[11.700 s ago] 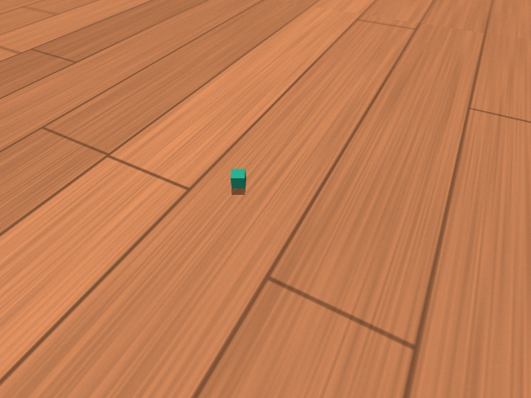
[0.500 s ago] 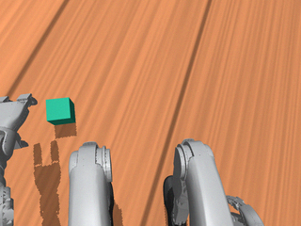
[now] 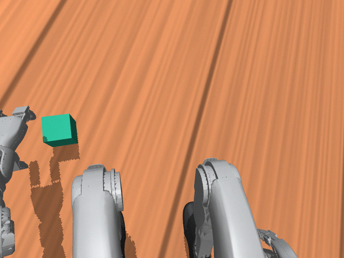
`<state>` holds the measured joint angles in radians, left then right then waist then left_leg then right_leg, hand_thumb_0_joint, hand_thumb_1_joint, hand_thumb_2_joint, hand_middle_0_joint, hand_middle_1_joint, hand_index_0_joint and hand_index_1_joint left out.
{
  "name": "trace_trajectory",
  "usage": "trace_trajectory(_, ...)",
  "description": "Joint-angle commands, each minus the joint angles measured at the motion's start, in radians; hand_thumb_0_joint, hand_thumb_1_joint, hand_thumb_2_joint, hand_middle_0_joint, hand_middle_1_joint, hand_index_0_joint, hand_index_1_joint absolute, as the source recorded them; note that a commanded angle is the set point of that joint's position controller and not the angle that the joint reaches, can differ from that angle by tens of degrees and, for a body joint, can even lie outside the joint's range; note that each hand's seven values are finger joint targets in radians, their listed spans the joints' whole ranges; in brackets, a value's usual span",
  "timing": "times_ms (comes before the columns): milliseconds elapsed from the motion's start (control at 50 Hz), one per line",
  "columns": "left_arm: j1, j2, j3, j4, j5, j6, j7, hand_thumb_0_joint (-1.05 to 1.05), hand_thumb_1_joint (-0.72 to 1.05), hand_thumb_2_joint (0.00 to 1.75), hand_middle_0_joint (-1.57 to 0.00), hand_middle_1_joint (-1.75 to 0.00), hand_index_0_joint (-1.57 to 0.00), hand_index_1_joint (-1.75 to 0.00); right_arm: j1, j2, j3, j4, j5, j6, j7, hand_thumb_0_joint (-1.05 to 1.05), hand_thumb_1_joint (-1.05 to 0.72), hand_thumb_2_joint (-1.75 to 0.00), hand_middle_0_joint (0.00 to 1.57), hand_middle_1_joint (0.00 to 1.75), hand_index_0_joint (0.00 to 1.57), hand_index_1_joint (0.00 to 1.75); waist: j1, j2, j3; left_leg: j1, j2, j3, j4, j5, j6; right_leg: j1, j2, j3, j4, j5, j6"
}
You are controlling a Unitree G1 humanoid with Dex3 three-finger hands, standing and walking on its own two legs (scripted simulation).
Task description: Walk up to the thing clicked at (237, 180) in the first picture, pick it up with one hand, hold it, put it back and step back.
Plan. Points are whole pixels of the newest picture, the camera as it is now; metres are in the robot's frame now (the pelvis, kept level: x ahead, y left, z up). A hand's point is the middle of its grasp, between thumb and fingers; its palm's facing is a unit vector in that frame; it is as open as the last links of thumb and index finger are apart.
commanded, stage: approach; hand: left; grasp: from above
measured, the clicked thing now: (60, 130) +0.45 +0.32 -0.30
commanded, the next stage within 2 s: close in in 1.32 s
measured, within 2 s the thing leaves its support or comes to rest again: neither
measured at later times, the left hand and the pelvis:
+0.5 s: hand (60, 114) +0.46 +0.28 -0.18, palm faces -0.34 -0.07 -0.94, open 13.6 cm; pelvis +0.00 +0.00 -0.01, yaw -1 degrees
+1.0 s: hand (35, 146) +0.38 +0.34 -0.20, palm faces -0.48 -0.14 -0.87, open 13.5 cm; pelvis +0.00 +0.00 -0.01, yaw -1 degrees
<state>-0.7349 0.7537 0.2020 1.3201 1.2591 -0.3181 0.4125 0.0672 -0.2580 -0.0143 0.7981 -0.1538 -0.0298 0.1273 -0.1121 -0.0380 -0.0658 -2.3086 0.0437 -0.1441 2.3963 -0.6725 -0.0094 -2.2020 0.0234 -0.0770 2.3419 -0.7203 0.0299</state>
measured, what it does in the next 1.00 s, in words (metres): stands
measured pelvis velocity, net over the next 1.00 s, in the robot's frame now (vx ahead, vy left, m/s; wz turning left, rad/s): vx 0.00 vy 0.00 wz -0.02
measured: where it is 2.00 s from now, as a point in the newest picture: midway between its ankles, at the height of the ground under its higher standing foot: (157, 252)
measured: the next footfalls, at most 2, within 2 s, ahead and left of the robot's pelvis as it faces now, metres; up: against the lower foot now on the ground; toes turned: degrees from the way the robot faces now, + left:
none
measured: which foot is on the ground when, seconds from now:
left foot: down 0.00-1.00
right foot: down 0.00-1.00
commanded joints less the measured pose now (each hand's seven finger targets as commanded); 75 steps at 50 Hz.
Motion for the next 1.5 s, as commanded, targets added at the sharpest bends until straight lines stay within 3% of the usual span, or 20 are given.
trace_trajectory(0, -0.234, 0.289, 0.043, -0.113, -0.016, -0.001, 0.043, 0.0, -0.34, 0.81, -0.24, -0.88, -0.25, -0.87, 0.161, -0.226, -0.066, -0.028, 0.004, -0.009, -0.007, 0.0, -0.91, -0.9, 0.2, 0.3, 0.2, 0.3, 0.018, 0.262, -0.633, 0.551, -0.025, 0.085, -0.247, 0.139, 0.036, 0.22, 0.029, -0.075, -0.24, 0.188, -0.06)
trace_trajectory(80, -0.243, 0.302, 0.057, -0.115, -0.017, -0.003, 0.054, 0.0, -0.4, 0.88, -0.26, -0.82, -0.23, -0.85, 0.167, -0.228, -0.061, -0.029, -0.004, -0.01, -0.006, 0.0, -0.91, -0.9, 0.2, 0.3, 0.2, 0.3, 0.01, 0.25, -0.639, 0.533, -0.029, 0.095, -0.23, 0.151, 0.039, 0.247, 0.029, -0.07, -0.248, 0.199, -0.055)
trace_trajectory(120, -0.27, 0.277, 0.026, -0.094, -0.014, -0.002, 0.053, 0.0, -0.39, 0.85, -0.18, -0.94, -0.2, -0.92, 0.164, -0.231, -0.063, -0.021, -0.002, -0.013, -0.007, 0.0, -0.9, -0.89, 0.2, 0.3, 0.2, 0.3, -0.008, 0.245, -0.617, 0.524, -0.025, 0.09, -0.225, 0.133, 0.038, 0.211, 0.03, -0.072, -0.245, 0.188, -0.058)
trace_trajectory(200, -0.365, 0.23, -0.038, -0.068, -0.002, -0.005, 0.063, 0.0, -0.39, 0.85, -0.19, -0.94, -0.2, -0.93, 0.184, -0.231, -0.052, -0.009, -0.008, -0.024, -0.006, 0.0, -0.9, -0.9, 0.2, 0.3, 0.2, 0.3, -0.059, 0.251, -0.588, 0.502, -0.024, 0.082, -0.211, 0.109, 0.039, 0.189, 0.033, -0.081, -0.246, 0.169, -0.056)
trace_trajectory(300, -0.493, 0.161, -0.114, -0.069, 0.007, 0.017, 0.108, 0.0, -0.45, 0.9, -0.15, -1.0, -0.16, -0.98, 0.213, -0.242, -0.04, 0.005, -0.017, -0.043, -0.009, 0.0, -0.91, -0.9, 0.2, 0.3, 0.2, 0.3, -0.108, 0.304, -0.64, 0.554, -0.016, 0.073, -0.203, 0.139, 0.03, 0.176, 0.039, -0.095, -0.235, 0.211, -0.054)
trace_trajectory(460, -0.58, 0.265, -0.023, 0.034, 0.027, 0.182, 0.18, 0.0, -0.52, 0.96, -0.13, -0.97, -0.12, -0.98, 0.218, -0.249, -0.004, -0.021, -0.015, -0.042, -0.007, 0.0, -0.91, -0.9, 0.2, 0.3, 0.2, 0.3, -0.096, 0.407, -0.684, 0.583, -0.013, 0.088, -0.229, 0.178, 0.021, 0.183, 0.029, -0.09, -0.2, 0.263, -0.07)
trace_trajectory(540, -0.586, 0.282, -0.045, 0.11, 0.009, 0.248, 0.136, 0.0, -0.51, 0.95, -0.14, -0.96, -0.13, -0.96, 0.226, -0.256, 0.021, -0.049, -0.002, -0.037, -0.003, 0.0, -0.91, -0.9, 0.2, 0.3, 0.2, 0.3, -0.119, 0.32, -0.662, 0.479, -0.019, 0.109, -0.192, 0.169, 0.05, 0.258, 0.036, -0.068, -0.247, 0.28, -0.058)
trace_trajectory(660, -0.386, 0.322, -0.047, 0.161, -0.09, 0.282, -0.008, 0.0, -0.48, 0.92, -0.14, -0.99, -0.15, -0.98, 0.224, -0.242, 0.036, -0.083, 0.026, -0.033, 0.005, 0.0, -0.91, -0.9, 0.2, 0.3, 0.2, 0.3, -0.086, 0.165, -0.615, 0.345, -0.025, 0.111, -0.189, 0.158, 0.075, 0.419, 0.044, -0.047, -0.269, 0.262, -0.038)
trace_trajectory(740, -0.302, 0.324, -0.044, 0.115, -0.13, 0.237, -0.098, 0.0, -0.44, 0.88, -0.15, -1.0, -0.17, -0.98, 0.223, -0.247, 0.043, -0.091, 0.034, -0.019, 0.006, 0.0, -0.91, -0.9, 0.2, 0.3, 0.2, 0.3, -0.078, 0.106, -0.597, 0.307, -0.025, 0.102, -0.181, 0.165, 0.075, 0.472, 0.05, -0.046, -0.265, 0.27, -0.03)
trace_trajectory(800, -0.28, 0.317, -0.017, 0.008, -0.153, 0.145, -0.116, 0.0, -0.42, 0.86, -0.17, -0.98, -0.19, -0.96, 0.231, -0.259, 0.04, -0.081, 0.022, -0.011, 0.005, 0.0, -0.9, -0.9, 0.2, 0.3, 0.2, 0.3, -0.074, 0.134, -0.596, 0.324, -0.027, 0.097, -0.163, 0.183, 0.062, 0.466, 0.048, -0.057, -0.255, 0.282, -0.037)
trace_trajectory(860, -0.321, 0.357, 0.045, -0.213, -0.137, 0.026, -0.086, 0.0, -0.39, 0.83, -0.2, -0.93, -0.22, -0.91, 0.236, -0.268, 0.009, -0.074, 0.011, -0.002, 0.004, 0.0, -0.9, -0.89, 0.2, 0.3, 0.2, 0.3, -0.034, 0.278, -0.685, 0.458, -0.026, 0.089, -0.164, 0.212, 0.035, 0.432, 0.049, -0.071, -0.24, 0.278, -0.058)
trace_trajectory(960, -0.28, 0.284, 0.022, -0.397, -0.076, -0.05, 0.025, 0.0, -0.45, 0.89, -0.18, -0.88, -0.18, -0.89, 0.19, -0.256, -0.046, -0.074, 0.003, -0.002, 0.0, 0.0, -0.9, -0.89, 0.2, 0.3, 0.2, 0.3, -0.043, 0.392, -0.693, 0.6, -0.008, 0.07, -0.203, 0.163, 0.011, 0.251, 0.044, -0.092, -0.207, 0.214, -0.072)
trace_trajectory(1000, -0.369, 0.261, 0.007, -0.349, -0.054, -0.034, 0.075, 0.0, -0.49, 0.94, -0.16, -0.88, -0.15, -0.89, 0.184, -0.26, -0.056, -0.058, -0.002, -0.005, -0.004, 0.0, -0.89, -0.89, 0.2, 0.3, 0.2, 0.3, -0.082, 0.406, -0.651, 0.601, -0.004, 0.052, -0.223, 0.112, 0.005, 0.164, 0.035, -0.101, -0.195, 0.175, -0.074)
trace_trajectory(1060, -0.447, 0.175, -0.083, -0.186, -0.024, 0.018, 0.123, 0.0, -0.52, 0.99, -0.14, -0.9, -0.12, -0.92, 0.182, -0.259, -0.04, -0.019, -0.006, -0.016, -0.014, 0.0, -0.9, -0.89, 0.2, 0.3, 0.2, 0.3, -0.13, 0.386, -0.543, 0.572, -0.004, 0.043, -0.243, 0.048, 0.006, 0.074, 0.031, -0.115, -0.214, 0.136, -0.07)
trace_trajectory(1140, -0.578, 0.144, -0.165, -0.039, 0.01, 0.087, 0.129, 0.0, -0.44, 1.04, -0.19, -0.97, -0.17, -0.99, 0.195, -0.265, -0.022, 0.019, -0.006, -0.035, -0.015, 0.0, -0.9, -0.89, 0.2, 0.3, 0.2, 0.3, -0.149, 0.375, -0.539, 0.552, -0.017, 0.053, -0.233, 0.055, 0.013, 0.065, 0.028, -0.111, -0.216, 0.15, -0.067)
trace_trajectory(1260, -0.716, 0.239, -0.147, 0.093, 0.008, 0.171, 0.106, 0.0, -0.49, 0.96, -0.13, -1.01, -0.13, -1.01, 0.19, -0.28, 0.021, -0.013, -0.014, -0.053, -0.018, 0.0, -0.9, -0.9, 0.2, 0.3, 0.2, 0.3, -0.167, 0.369, -0.59, 0.543, -0.015, 0.056, -0.223, 0.087, 0.024, 0.128, 0.029, -0.104, -0.218, 0.192, -0.056)
trace_trajectory(1320, -0.632, 0.295, -0.123, 0.218, 0.014, 0.205, 0.073, 0.0, -0.5, 0.96, -0.1, -1.04, -0.11, -1.03, 0.189, -0.276, 0.047, -0.056, -0.012, -0.05, -0.016, 0.0, -0.9, -0.9, 0.2, 0.3, 0.2, 0.3, -0.151, 0.331, -0.582, 0.476, -0.021, 0.076, -0.197, 0.123, 0.035, 0.192, 0.032, -0.093, -0.22, 0.225, -0.057)
trace_trajectory(1380, -0.52, 0.296, -0.111, 0.237, -0.02, 0.229, 0.022, 0.0, -0.49, 0.95, -0.1, -1.07, -0.12, -1.06, 0.189, -0.269, 0.061, -0.095, -0.003, -0.042, -0.01, 0.0, -0.9, -0.9, 0.2, 0.3, 0.2, 0.3, -0.123, 0.311, -0.594, 0.468, -0.026, 0.084, -0.202, 0.171, 0.041, 0.253, 0.04, -0.09, -0.221, 0.265, -0.06)
trace_trajectory(1440, -0.469, 0.376, -0.062, 0.117, -0.054, 0.23, -0.024, 0.0, -0.52, 0.93, -0.08, -1.06, -0.1, -1.04, 0.199, -0.268, 0.063, -0.137, 0.009, -0.024, -0.005, 0.0, -0.9, -0.9, 0.2, 0.3, 0.2, 0.3, -0.083, 0.339, -0.692, 0.492, -0.028, 0.091, -0.211, 0.232, 0.04, 0.357, 0.041, -0.083, -0.217, 0.315, -0.057)
trace_trajectory(1480, -0.439, 0.383, -0.045, 0.086, -0.075, 0.222, -0.046, 0.0, -0.51, 0.91, -0.07, -1.06, -0.1, -1.03, 0.217, -0.266, 0.067, -0.146, 0.013, -0.009, -0.004, 0.0, -0.9, -0.9, 0.2, 0.3, 0.2, 0.3, -0.092, 0.275, -0.699, 0.461, -0.025, 0.092, -0.195, 0.261, 0.048, 0.417, 0.045, -0.08, -0.226, 0.351, -0.047)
